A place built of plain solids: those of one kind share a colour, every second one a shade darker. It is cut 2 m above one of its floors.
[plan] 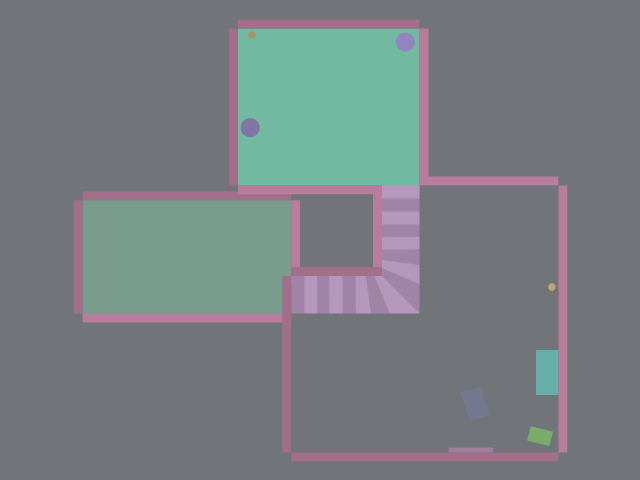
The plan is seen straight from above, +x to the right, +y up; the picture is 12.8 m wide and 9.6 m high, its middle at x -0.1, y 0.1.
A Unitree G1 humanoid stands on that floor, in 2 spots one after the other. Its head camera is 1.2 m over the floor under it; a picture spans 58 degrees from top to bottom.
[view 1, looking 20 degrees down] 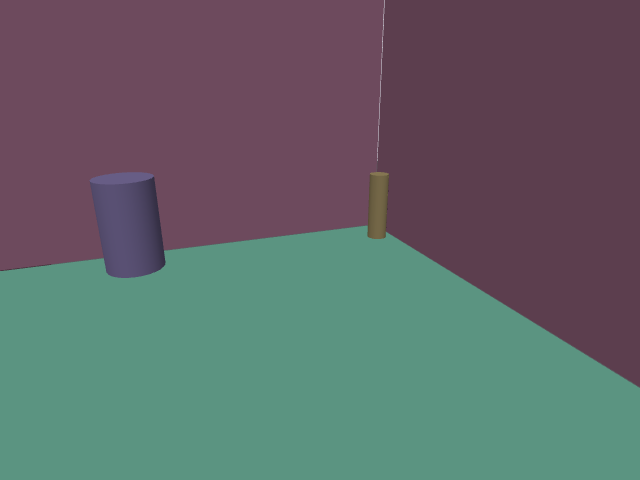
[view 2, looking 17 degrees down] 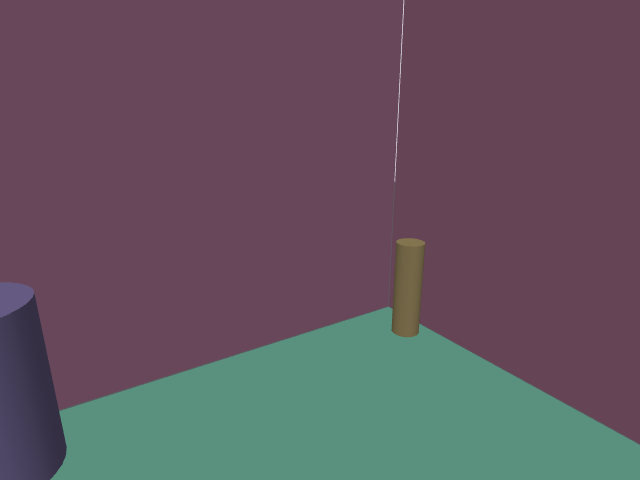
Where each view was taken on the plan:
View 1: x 1.54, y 2.55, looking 159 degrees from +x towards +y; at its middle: floor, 3.51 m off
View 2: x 0.11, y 2.61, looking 147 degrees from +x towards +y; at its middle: wall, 2.31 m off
